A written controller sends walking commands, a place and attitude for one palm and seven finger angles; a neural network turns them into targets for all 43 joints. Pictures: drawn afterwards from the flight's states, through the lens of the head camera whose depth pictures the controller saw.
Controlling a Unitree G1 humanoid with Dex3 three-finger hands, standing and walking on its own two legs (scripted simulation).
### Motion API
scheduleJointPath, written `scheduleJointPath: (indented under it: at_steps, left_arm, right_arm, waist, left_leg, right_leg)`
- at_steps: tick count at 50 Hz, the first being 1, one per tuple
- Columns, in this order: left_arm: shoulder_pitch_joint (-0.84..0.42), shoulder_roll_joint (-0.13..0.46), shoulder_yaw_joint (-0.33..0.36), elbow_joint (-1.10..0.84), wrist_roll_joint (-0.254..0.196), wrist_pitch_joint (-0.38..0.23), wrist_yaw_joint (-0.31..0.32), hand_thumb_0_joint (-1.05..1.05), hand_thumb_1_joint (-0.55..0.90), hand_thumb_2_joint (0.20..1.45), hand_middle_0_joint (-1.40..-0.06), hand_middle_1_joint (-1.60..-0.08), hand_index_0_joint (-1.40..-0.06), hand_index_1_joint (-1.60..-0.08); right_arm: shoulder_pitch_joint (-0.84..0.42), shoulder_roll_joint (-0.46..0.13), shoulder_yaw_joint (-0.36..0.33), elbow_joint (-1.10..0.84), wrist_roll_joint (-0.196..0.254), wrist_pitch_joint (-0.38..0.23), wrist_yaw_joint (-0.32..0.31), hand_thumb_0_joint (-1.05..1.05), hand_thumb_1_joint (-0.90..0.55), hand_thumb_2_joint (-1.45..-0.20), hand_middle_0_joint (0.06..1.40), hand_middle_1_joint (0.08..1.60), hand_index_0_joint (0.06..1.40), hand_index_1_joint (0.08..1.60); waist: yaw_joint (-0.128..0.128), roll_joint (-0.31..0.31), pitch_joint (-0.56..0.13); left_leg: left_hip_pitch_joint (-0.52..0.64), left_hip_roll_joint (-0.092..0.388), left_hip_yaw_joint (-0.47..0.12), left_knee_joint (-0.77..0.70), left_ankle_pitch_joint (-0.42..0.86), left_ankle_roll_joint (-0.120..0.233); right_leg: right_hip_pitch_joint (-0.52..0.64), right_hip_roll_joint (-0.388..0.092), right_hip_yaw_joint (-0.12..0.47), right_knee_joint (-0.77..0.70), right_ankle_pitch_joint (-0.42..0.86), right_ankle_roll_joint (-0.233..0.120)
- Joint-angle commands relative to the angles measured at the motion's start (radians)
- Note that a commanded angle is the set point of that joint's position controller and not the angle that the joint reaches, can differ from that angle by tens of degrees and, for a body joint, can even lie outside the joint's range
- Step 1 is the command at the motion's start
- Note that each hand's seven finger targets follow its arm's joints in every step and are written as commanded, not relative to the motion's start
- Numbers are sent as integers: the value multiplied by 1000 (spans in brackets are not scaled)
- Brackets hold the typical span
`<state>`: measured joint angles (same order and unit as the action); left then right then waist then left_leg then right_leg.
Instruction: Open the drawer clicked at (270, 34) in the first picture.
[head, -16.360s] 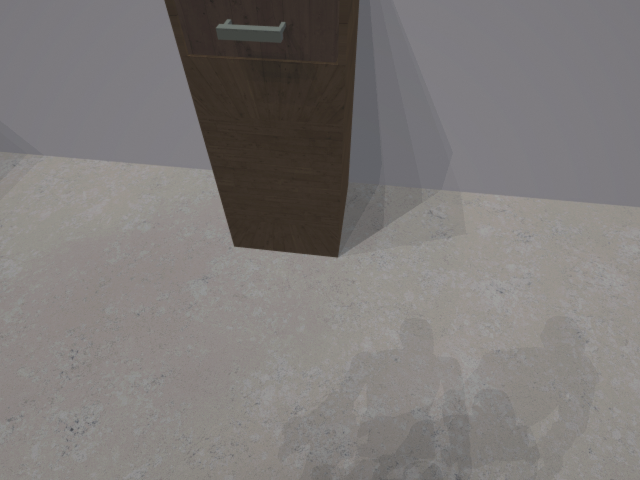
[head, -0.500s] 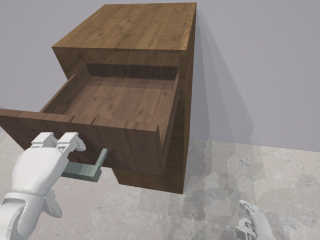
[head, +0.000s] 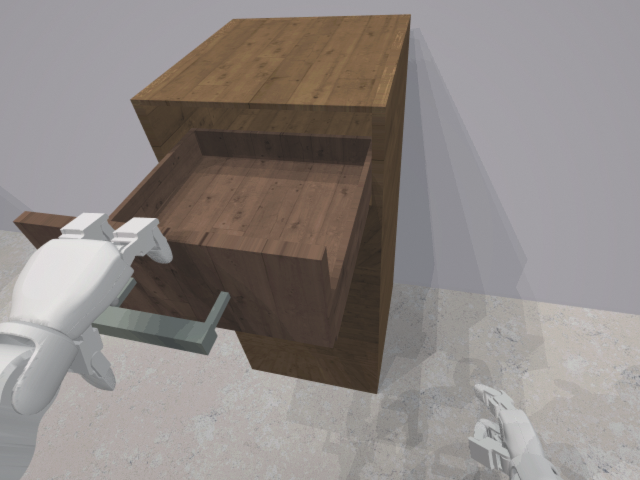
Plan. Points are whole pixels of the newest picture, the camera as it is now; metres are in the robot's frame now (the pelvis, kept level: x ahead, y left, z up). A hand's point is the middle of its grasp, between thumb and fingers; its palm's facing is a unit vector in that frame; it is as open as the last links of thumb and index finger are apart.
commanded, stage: lift the hand off the handle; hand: left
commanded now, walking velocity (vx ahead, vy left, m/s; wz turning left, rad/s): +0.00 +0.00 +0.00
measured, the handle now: (162, 310) +0.25 +0.24 +0.11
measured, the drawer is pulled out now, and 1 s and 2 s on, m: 0.30 0.30 0.30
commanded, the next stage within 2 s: draw the hand back to the body in 0.62 s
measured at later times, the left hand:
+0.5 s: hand (88, 244) +0.23 +0.25 +0.25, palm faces +0.15 +0.03 -0.99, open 13.8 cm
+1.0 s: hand (74, 244) +0.22 +0.25 +0.25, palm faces +0.21 +0.02 -0.98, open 13.8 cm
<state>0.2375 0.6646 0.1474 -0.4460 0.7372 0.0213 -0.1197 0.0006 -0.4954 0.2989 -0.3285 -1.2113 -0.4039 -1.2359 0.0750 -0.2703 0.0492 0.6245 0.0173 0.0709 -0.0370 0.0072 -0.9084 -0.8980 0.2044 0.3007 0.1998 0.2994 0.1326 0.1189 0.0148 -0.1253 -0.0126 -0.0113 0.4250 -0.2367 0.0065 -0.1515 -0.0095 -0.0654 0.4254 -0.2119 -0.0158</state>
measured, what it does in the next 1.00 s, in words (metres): stands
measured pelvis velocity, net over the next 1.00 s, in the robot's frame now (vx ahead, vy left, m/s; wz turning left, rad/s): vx -0.02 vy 0.00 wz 0.00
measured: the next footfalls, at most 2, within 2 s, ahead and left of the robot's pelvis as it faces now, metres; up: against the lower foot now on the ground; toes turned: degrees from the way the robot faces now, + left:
none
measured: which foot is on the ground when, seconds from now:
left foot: down 0.00-1.00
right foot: down 0.00-1.00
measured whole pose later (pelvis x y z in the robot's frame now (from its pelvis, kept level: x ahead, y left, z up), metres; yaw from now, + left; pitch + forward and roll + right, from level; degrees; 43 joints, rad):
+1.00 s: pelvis -0.02 +0.00 +0.00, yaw +0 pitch -3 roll +0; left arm 0.02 0.81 0.31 -0.47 0.54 0.00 -0.31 0.00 -0.50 0.30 -0.32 -1.21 -0.33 -1.20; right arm 0.10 -0.29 0.05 0.61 0.03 0.01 -0.01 0.01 -0.91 -0.90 0.20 0.30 0.20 0.30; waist 0.12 0.12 0.02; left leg -0.20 -0.01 -0.01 0.47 -0.22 0.01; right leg -0.22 -0.01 -0.07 0.46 -0.20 -0.02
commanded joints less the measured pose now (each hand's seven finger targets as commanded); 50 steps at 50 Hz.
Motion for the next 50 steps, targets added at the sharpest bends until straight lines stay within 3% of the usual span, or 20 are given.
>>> scheduleJointPath:
  at_steps: [1, 4, 7, 12, 15, 18, 20, 22, 25, 27, 30, 32, 36, 38, 41, 43, 45, 47, 48, 50]
  left_arm:
    - [-284, 257, 205, -172, -14, 4, 19, 0, -500, 300, -300, -1200, -300, -1200]
    - [-315, 290, 241, -157, -40, -15, 1, 0, -500, 300, -300, -1200, -300, -1200]
    - [-333, 305, 269, -214, -86, -27, -11, 0, -500, 300, -300, -1200, -300, -1200]
    - [-353, 320, 275, -74, -90, 14, -50, 0, -500, 300, -300, -1200, -300, -1200]
    - [-413, 312, 229, -71, -85, 38, -92, 0, -500, 300, -300, -1200, -300, -1200]
    - [-429, 368, 271, -101, -98, 46, -135, 0, -500, 300, -300, -1200, -300, -1200]
    - [-391, 379, 294, -105, -123, 40, -163, 0, -500, 300, -300, -1200, -300, -1200]
    - [-401, 420, 342, -116, -149, 31, -177, 0, -500, 300, -300, -1200, -300, -1200]
    - [-443, 430, 364, -91, -184, 11, -194, 0, -500, 300, -300, -1200, -300, -1200]
    - [-450, 459, 404, -73, -200, 8, -195, 0, -500, 300, -300, -1200, -300, -1200]
    - [-450, 391, 340, 0, -211, 12, -212, 0, -500, 300, -300, -1200, -300, -1200]
    - [-439, 398, 338, -11, -208, 20, -213, 0, -500, 300, -300, -1200, -300, -1200]
    - [-503, 402, 299, -47, -169, 4, -223, 0, -500, 300, -300, -1200, -300, -1200]
    - [-527, 401, 292, -122, -162, -9, -217, 0, -500, 300, -300, -1200, -300, -1200]
    - [-470, 456, 377, -135, -172, -25, -196, 0, -500, 300, -300, -1200, -300, -1200]
    - [-487, 469, 407, -142, -178, -29, -174, 0, -500, 300, -300, -1200, -300, -1200]
    - [-453, 423, 385, -96, -194, -20, -157, 0, -500, 300, -300, -1200, -300, -1200]
    - [-438, 421, 390, -114, -194, -1, -139, 0, -500, 300, -300, -1200, -300, -1200]
    - [-453, 426, 385, -135, -185, 4, -136, 0, -500, 300, -300, -1200, -300, -1200]
    - [-370, 395, 365, -110, -182, 31, -136, 0, -500, 300, -300, -1200, -300, -1200]
  right_arm:
    - [-175, -97, -37, -175, -2, -56, -3, 0, -900, -900, 200, 300, 200, 300]
    - [-169, -94, -37, -167, -4, -70, -5, 0, -900, -900, 200, 300, 200, 300]
    - [-203, -97, -32, -186, 10, -86, -1, 0, -900, -900, 200, 300, 200, 300]
    - [-200, -107, -35, -165, 21, -76, 10, 0, -900, -900, 200, 300, 200, 300]
    - [-188, -113, -37, -175, 13, -71, 16, 0, -900, -900, 200, 300, 200, 300]
    - [-198, -110, -28, -186, 12, -71, 25, 0, -900, -900, 200, 300, 200, 300]
    - [-192, -115, -31, -198, 16, -72, 23, 0, -900, -900, 200, 300, 200, 300]
    - [-202, -120, -30, -196, 23, -83, 22, 0, -900, -900, 200, 300, 200, 300]
    - [-175, -118, -30, -195, 15, -95, 18, 0, -900, -900, 200, 300, 200, 300]
    - [-182, -123, -35, -191, 25, -107, 19, 0, -900, -900, 200, 300, 200, 300]
    - [-160, -127, -37, -188, 22, -103, 20, 0, -900, -900, 200, 300, 200, 300]
    - [-176, -132, -39, -192, 32, -109, 23, 0, -900, -900, 200, 300, 200, 300]
    - [-164, -131, -35, -202, 19, -103, 19, 0, -900, -900, 200, 300, 200, 300]
    - [-173, -117, -27, -207, 12, -111, 20, 0, -900, -900, 200, 300, 200, 300]
    - [-161, -118, -33, -207, 7, -112, 13, 0, -900, -900, 200, 300, 200, 300]
    - [-163, -110, -27, -196, 3, -116, 17, 0, -900, -900, 200, 300, 200, 300]
    - [-157, -112, -34, -190, 11, -113, 16, 0, -900, -900, 200, 300, 200, 300]
    - [-170, -116, -39, -186, 20, -117, 21, 0, -900, -900, 200, 300, 200, 300]
    - [-164, -111, -34, -190, 12, -113, 26, 0, -900, -900, 200, 300, 200, 300]
    - [-166, -116, -38, -191, 16, -104, 29, 0, -900, -900, 200, 300, 200, 300]
  waist:
    - [-17, -43, -159]
    - [-19, -62, -180]
    - [-17, 8, -183]
    - [-15, -21, -125]
    - [-11, -51, -159]
    - [-4, -54, -218]
    - [-7, -90, -188]
    - [-11, -36, -182]
    - [-12, -73, -159]
    - [-8, -34, -166]
    - [-16, -93, -129]
    - [-18, -40, -142]
    - [-22, -79, -182]
    - [-17, -15, -228]
    - [-6, -63, -211]
    - [-1, -25, -224]
    - [-9, -36, -154]
    - [-4, 10, -166]
    - [5, -5, -214]
    - [3, -51, -179]
  left_leg:
    - [-10, 2, 0, -69, 176, 1]
    - [-2, -2, -2, -58, 189, 3]
    - [10, 2, -7, -47, 187, -1]
    - [-49, 1, -4, -61, 153, -6]
    - [-61, -6, 1, -71, 153, -2]
    - [-66, -12, -3, -58, 166, -1]
    - [-77, -8, 3, -54, 156, 5]
    - [-65, -2, -2, -40, 160, 3]
    - [-72, -7, -1, -43, 146, 4]
    - [-68, -2, -5, -28, 146, 1]
    - [-96, -2, 3, -40, 120, -2]
    - [-98, 1, 1, -28, 105, -5]
    - [-88, -12, 5, -31, 87, 4]
    - [-63, -18, 0, -23, 105, 3]
    - [-60, -14, 0, -18, 125, 6]
    - [-63, -12, -6, -15, 142, -2]
    - [-78, -3, -2, -31, 123, -5]
    - [-70, 3, -4, -30, 136, -9]
    - [-69, -4, -5, -35, 146, -10]
    - [-87, 2, 4, -40, 153, -9]
  right_leg:
    - [64, -3, 19, -75, 86, 13]
    - [76, -4, 17, -75, 101, 12]
    - [72, -2, 32, -82, 110, 11]
    - [52, -1, 31, -80, 74, 12]
    - [70, -10, 26, -61, 80, 16]
    - [106, -13, 31, -40, 96, 13]
    - [88, -14, 25, -43, 101, 22]
    - [66, -6, 31, -51, 102, 19]
    - [45, -14, 16, -58, 73, 24]
    - [39, -10, 30, -68, 68, 20]
    - [17, -18, 14, -64, 40, 25]
    - [17, -17, 36, -65, 29, 19]
    - [21, -22, 27, -56, -7, 24]
    - [40, -24, 34, -48, 0, 15]
    - [40, -21, 27, -51, 24, 19]
    - [53, -26, 27, -49, 35, 14]
    - [10, -16, 9, -60, 20, 18]
    - [14, -9, 22, -62, 36, 11]
    - [44, -19, 19, -45, 41, 10]
    - [37, -15, 13, -39, 66, 15]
